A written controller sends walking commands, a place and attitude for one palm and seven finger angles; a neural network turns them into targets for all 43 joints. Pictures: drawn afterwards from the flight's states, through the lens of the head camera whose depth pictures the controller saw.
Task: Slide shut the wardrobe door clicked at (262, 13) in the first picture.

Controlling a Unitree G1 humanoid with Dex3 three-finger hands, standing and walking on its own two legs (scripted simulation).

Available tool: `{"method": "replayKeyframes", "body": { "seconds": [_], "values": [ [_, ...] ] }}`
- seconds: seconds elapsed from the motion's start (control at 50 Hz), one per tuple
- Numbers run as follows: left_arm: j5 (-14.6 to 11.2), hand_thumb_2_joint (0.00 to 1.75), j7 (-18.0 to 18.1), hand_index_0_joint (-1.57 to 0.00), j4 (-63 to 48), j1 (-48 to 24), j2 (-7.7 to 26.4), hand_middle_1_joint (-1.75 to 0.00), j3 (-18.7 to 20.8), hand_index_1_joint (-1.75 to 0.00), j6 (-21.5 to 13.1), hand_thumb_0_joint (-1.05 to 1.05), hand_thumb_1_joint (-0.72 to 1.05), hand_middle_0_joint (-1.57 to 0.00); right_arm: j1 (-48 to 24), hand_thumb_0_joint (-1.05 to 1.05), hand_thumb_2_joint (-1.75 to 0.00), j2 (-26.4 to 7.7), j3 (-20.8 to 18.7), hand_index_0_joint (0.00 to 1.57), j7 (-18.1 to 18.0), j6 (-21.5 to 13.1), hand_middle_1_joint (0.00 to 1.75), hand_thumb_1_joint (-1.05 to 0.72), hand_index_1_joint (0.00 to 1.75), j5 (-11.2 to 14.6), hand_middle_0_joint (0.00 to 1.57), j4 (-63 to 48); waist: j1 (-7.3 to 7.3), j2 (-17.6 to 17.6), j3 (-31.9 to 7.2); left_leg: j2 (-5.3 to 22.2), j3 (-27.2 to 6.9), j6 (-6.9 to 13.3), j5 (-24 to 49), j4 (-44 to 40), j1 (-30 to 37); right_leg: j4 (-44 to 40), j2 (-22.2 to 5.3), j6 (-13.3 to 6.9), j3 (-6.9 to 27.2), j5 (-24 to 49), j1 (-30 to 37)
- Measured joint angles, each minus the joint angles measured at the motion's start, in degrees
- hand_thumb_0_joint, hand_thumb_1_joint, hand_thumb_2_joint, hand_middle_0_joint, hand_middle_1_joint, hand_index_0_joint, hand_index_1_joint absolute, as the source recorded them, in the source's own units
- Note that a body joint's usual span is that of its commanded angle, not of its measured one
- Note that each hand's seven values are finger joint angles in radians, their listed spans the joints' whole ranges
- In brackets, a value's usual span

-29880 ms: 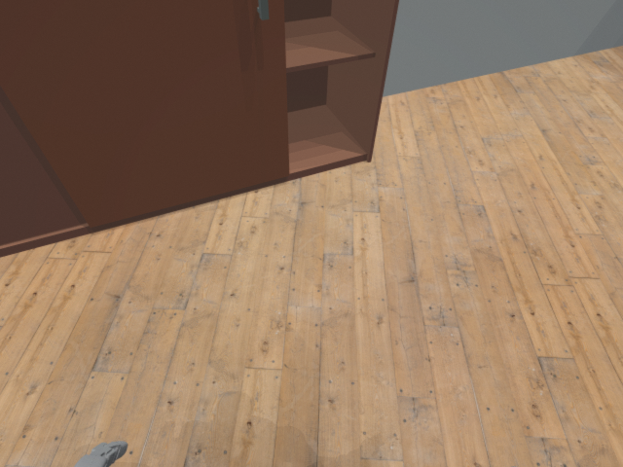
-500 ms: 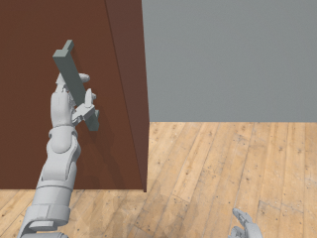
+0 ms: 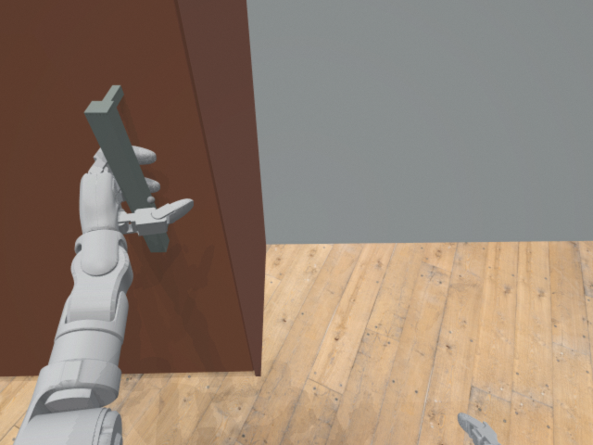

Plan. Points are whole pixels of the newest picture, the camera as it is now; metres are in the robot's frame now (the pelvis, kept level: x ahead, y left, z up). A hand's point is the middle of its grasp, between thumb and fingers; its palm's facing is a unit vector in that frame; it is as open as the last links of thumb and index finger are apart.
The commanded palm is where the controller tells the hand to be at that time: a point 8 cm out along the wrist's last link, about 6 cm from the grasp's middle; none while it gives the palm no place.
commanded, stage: loosen the grip on the handle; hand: left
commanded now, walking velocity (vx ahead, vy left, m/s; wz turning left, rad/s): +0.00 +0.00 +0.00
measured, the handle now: (140, 178) +0.43 +0.24 +0.14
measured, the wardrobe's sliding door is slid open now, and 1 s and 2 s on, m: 0.00 0.00 0.00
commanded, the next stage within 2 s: slip the hand off the handle in 0.30 s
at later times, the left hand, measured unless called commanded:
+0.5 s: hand (149, 201) +0.39 +0.22 +0.13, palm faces +0.30 -0.95 -0.11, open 14.6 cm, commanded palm +0.35 +0.28 +0.14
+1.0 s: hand (97, 204) +0.37 +0.28 +0.14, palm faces +0.34 -0.93 -0.13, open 14.7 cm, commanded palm +0.33 +0.32 +0.14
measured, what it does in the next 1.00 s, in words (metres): stands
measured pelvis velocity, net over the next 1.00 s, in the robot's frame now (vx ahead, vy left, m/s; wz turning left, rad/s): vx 0.01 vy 0.01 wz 0.00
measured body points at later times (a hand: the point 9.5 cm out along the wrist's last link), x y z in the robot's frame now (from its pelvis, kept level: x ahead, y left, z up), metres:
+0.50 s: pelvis +0.02 -0.01 +0.00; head +0.04 -0.02 +0.45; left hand +0.37 +0.27 +0.14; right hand +0.15 -0.26 -0.11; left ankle +0.03 +0.13 -0.73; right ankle +0.00 -0.11 -0.73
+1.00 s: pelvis +0.01 +0.01 -0.01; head +0.02 +0.01 +0.44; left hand +0.35 +0.33 +0.15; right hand +0.12 -0.24 -0.11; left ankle +0.03 +0.13 -0.73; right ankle +0.00 -0.11 -0.73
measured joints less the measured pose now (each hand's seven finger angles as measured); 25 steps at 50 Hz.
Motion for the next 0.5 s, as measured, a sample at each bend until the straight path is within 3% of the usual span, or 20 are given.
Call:
{"method": "replayKeyframes", "body": {
  "seconds": [0.1, 0.18, 0.38, 0.5],
  "values": [
    [-3.86, 0.34, -1.96, -0.4, -0.28, 1.05, 0.62, -1.36, 1.69, -1.35, -2.17, -0.01, -0.28, -0.42, 1.59, 0.01, -0.9, -0.48, -0.85, 0.2, -0.73, 0.67, 0.3, -0.9, 0.3, 0.35, 0.2, 1.9, -0.04, 0.17, 0.09, 0.47, 0.04, 0.08, -0.67, 0.77, -0.88, 1.07, 0.48, -0.34, 0.07, -0.73, -1.12],
    [-4.04, 0.27, -2.6, -0.37, -1.45, 2.03, 1.28, -1.33, 2.5, -1.31, -2.72, -0.01, -0.43, -0.4, 2.58, 0.01, -0.9, -0.31, -1.07, 0.2, -1.14, 1.03, 0.3, -0.9, 0.3, 0.38, 0.2, 2.61, -0.01, 0.06, 0.01, 0.88, -0.15, -0.35, -1.41, 1.42, -1.38, 1.48, 0.9, -0.72, -0.09, -1.35, -1.51],
    [-6.13, 0.21, -4.39, -0.29, -7.25, 7.23, 0.3, -1.26, 2.99, -1.19, -0.7, -0.01, -0.54, -0.38, 1.2, 0.01, -0.9, 0.32, -1.14, 0.2, -1.64, 0.91, 0.3, -0.9, 0.3, 0.69, 0.2, 2.08, 0.35, 0.94, -1.45, 0.49, 0.31, -0.58, -2.73, 1.87, -1.16, 2.62, 0.46, -0.43, 0.36, -2.98, -1.67],
    [-5.62, 0.2, -4.36, -0.28, -8.26, 7.55, -0.42, -1.24, 2.78, -1.16, -0.23, -0.01, -0.55, -0.38, -1.25, 0.01, -0.9, 1.13, -0.59, 0.2, -2.09, 0.77, 0.3, -0.9, 0.3, 0.46, 0.2, 1.07, 0.77, 0.56, -2.0, 0.4, 0.42, -0.48, -3.33, 2.79, -1.57, 3.25, 0.35, -0.25, 0.47, -3.39, -1.97]
  ]
}}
